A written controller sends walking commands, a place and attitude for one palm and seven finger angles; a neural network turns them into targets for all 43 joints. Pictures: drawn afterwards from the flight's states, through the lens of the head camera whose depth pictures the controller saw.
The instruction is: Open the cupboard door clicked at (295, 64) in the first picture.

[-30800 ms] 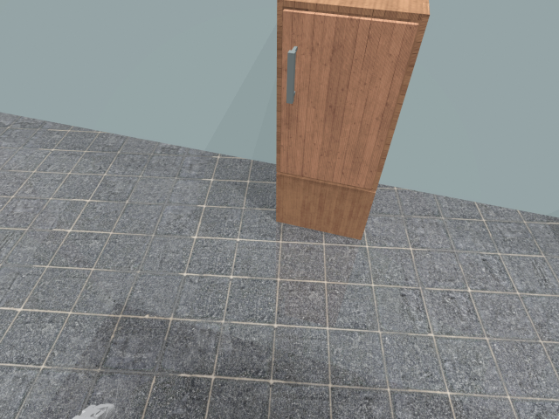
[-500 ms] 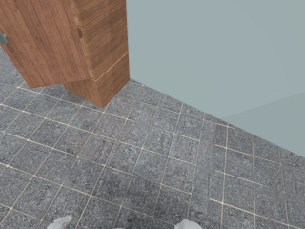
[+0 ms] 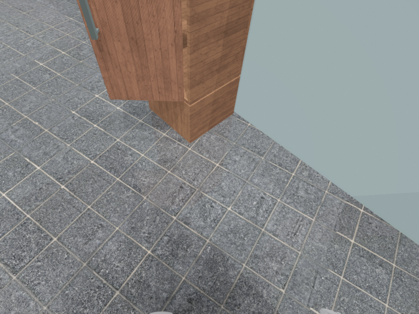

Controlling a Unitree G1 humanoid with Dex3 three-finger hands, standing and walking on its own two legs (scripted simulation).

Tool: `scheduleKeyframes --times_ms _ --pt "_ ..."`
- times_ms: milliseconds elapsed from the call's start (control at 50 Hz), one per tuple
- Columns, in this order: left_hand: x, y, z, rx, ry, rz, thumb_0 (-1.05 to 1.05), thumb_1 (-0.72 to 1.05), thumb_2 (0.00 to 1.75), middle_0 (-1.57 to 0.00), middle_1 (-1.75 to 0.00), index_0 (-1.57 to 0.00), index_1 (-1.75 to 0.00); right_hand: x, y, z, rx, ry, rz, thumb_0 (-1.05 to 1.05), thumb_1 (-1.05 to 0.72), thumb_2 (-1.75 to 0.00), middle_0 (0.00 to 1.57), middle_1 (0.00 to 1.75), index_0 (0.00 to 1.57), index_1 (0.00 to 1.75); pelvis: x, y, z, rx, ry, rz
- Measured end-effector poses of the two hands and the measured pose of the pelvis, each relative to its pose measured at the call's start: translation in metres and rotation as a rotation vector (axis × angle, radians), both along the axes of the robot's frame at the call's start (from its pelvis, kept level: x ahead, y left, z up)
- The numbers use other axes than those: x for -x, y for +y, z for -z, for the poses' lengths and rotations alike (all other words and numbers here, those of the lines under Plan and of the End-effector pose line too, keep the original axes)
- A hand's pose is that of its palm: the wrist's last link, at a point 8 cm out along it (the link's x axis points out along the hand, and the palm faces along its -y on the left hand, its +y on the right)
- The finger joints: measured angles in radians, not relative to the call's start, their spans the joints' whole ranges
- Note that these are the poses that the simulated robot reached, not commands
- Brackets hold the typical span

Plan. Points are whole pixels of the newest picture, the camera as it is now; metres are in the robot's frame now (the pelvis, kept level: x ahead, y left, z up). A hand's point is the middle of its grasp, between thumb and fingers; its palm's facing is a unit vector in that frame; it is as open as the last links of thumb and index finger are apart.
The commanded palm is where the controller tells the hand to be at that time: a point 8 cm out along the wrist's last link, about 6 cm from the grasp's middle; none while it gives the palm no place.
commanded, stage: take the last steps up to it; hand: left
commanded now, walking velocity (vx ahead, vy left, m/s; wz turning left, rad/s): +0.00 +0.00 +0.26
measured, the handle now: (89, 14) +1.02 +0.50 +0.01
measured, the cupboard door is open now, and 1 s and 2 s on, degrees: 47 47 47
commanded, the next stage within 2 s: come to a stop and stand still in 1.50 s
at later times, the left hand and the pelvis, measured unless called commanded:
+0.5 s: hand out of the picture +0.02 +0.19 -0.14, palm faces +0.22 -0.95 -0.21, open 7.3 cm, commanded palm none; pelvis +0.06 +0.01 +0.02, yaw +9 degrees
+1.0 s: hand (75, 237) +0.27 +0.33 -0.14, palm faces +0.20 -0.96 -0.21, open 7.3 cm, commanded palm none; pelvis +0.21 +0.12 +0.02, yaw +9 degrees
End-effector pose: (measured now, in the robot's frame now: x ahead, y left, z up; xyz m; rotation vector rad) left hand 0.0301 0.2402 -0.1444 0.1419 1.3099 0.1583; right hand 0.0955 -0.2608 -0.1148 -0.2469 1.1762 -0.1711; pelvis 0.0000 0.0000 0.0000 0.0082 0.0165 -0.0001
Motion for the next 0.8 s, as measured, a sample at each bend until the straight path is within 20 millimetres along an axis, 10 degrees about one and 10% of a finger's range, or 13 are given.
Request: scheduleKeyframes --times_ms 180,380,540,680,800 --pt "0.006 0.019 -0.014 -0.026 0.012 -0.07 0.01 0.91 0.89 -0.2 -0.3 -0.2 -0.3 -0.013 0.031 -0.007 -0.025 -0.008 -0.087 0.0 -0.91 -0.9 0.2 0.3 0.2 0.3 -0.001 0.002 -0.013 0.025 -0.005 -0.045" --pt "-0.005 0.001 -0.029 -0.064 -0.107 -0.137 0.0 0.91 0.89 -0.2 -0.3 -0.2 -0.3 -0.008 0.018 0.023 -0.096 0.114 -0.107 0.0 -0.91 -0.9 0.21 0.3 0.2 0.3 -0.026 -0.009 -0.006 0.007 -0.022 -0.123" --pt "0.029 -0.006 -0.03 0.007 0.079 -0.216 0.0 0.91 0.89 -0.2 -0.3 -0.2 -0.3 -0.071 0.037 0.0 -0.08 0.098 -0.144 0.01 -0.91 -0.9 0.2 0.3 0.19 0.3 -0.067 0.016 -0.021 -0.024 0.005 -0.164" --pt "0.042 0.028 -0.004 0.065 0.226 -0.307 0.0 0.91 0.89 -0.21 -0.3 -0.21 -0.3 -0.161 0.104 0.009 -0.051 0.014 -0.267 0.01 -0.91 -0.9 0.2 0.3 0.19 0.3 -0.113 0.07 0.002 -0.002 0.008 -0.197" --pt "-0.024 0.085 0.004 0.031 0.186 -0.267 0.01 0.91 0.89 -0.2 -0.3 -0.2 -0.3 -0.181 0.151 0.008 -0.06 -0.031 -0.237 0.0 -0.91 -0.9 0.2 0.3 0.19 0.3 -0.144 0.099 0.001 -0.01 -0.012 -0.181"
